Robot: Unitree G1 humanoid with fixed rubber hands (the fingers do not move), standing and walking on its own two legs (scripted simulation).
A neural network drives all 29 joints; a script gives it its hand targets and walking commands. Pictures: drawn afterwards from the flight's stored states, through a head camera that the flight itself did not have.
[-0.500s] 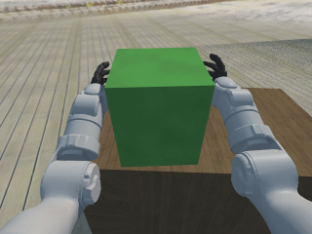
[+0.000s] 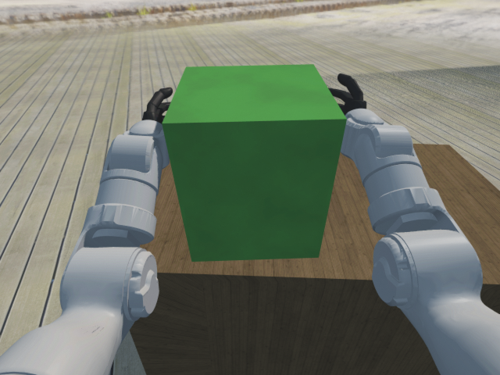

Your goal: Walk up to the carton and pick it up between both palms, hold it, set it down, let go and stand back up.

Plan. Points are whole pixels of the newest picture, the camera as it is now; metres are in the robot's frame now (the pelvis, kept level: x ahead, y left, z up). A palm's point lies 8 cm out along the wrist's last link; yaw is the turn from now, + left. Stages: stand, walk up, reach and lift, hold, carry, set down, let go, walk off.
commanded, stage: reach and lift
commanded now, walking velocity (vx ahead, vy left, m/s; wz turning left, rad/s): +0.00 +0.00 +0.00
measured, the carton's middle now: (252, 162) +0.40 +0.03 +0.22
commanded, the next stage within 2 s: hold in 0.46 s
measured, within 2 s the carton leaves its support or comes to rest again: neither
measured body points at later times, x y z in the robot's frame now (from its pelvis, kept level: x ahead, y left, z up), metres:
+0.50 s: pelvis +0.00 +0.00 +0.00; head -0.09 +0.01 +0.44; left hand +0.39 +0.18 +0.29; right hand +0.40 -0.12 +0.32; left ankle +0.06 +0.14 -0.74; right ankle +0.04 -0.10 -0.74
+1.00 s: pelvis -0.01 +0.00 +0.00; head -0.11 +0.00 +0.44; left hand +0.37 +0.17 +0.31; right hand +0.39 -0.13 +0.34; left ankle +0.06 +0.14 -0.74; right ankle +0.04 -0.10 -0.74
